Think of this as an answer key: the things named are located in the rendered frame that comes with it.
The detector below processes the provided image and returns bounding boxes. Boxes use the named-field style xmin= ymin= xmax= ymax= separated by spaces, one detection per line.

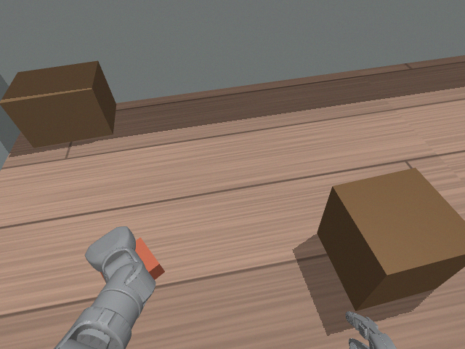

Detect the left robot hand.
xmin=85 ymin=226 xmax=136 ymax=272

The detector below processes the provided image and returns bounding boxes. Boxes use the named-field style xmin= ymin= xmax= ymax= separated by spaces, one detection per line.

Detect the left robot arm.
xmin=54 ymin=247 xmax=155 ymax=349

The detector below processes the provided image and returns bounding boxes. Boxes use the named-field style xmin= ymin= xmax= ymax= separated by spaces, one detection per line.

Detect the right robot hand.
xmin=345 ymin=311 xmax=397 ymax=349

